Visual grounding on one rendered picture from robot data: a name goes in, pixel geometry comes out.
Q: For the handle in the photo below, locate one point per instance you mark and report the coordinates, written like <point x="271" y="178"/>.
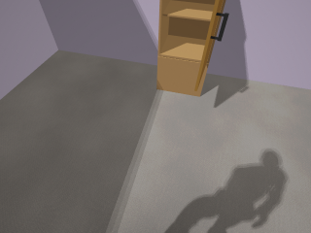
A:
<point x="222" y="30"/>

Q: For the cupboard door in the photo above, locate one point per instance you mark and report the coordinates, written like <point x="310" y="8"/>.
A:
<point x="208" y="43"/>

